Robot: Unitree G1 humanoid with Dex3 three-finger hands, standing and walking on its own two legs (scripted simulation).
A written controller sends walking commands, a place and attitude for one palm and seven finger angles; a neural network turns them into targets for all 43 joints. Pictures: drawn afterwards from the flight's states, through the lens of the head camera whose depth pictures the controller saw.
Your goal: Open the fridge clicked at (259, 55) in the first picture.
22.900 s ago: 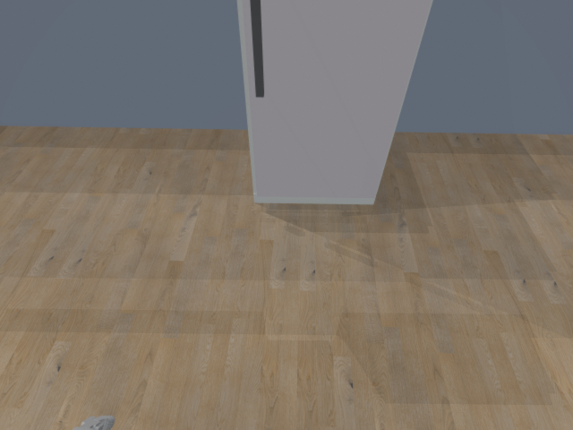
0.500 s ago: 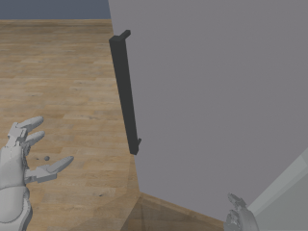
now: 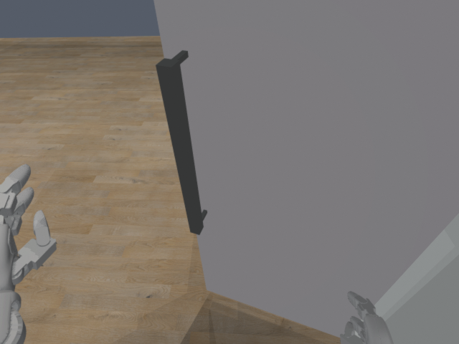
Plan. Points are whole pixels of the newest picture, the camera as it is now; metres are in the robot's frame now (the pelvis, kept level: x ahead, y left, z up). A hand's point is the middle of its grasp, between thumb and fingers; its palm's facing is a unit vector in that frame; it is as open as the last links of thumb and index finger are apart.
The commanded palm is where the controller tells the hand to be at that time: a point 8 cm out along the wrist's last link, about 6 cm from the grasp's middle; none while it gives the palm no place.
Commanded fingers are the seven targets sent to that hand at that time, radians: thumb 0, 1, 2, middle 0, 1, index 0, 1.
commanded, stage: draw the hand back to the body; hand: left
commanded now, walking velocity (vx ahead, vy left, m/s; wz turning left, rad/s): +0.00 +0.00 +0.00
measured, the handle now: (191, 161) +0.44 +0.15 +0.08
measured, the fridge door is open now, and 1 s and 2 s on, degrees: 71 71 71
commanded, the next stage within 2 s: step back with the hand held close in 0.16 s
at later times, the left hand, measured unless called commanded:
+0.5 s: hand (62, 245) +0.19 +0.27 +0.14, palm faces +0.38 -0.82 -0.44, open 7.4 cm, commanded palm +0.13 +0.31 +0.17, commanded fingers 0.00 0.90 0.90 -0.20 -0.30 -0.20 -0.30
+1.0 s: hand (7, 286) +0.12 +0.30 +0.15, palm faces +0.46 -0.76 -0.47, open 7.4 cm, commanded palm +0.05 +0.33 +0.17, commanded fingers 0.00 0.90 0.90 -0.20 -0.30 -0.20 -0.30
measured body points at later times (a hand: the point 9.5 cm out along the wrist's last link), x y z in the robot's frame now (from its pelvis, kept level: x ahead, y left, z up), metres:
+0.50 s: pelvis -0.02 +0.02 -0.01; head -0.01 +0.01 +0.44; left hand +0.16 +0.31 +0.16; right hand +0.17 -0.22 -0.09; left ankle +0.01 +0.12 -0.74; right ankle -0.01 -0.12 -0.74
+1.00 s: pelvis -0.08 +0.03 -0.02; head -0.06 +0.04 +0.43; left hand +0.09 +0.34 +0.17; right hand +0.08 -0.20 -0.10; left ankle +0.01 +0.12 -0.74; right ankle -0.01 -0.11 -0.74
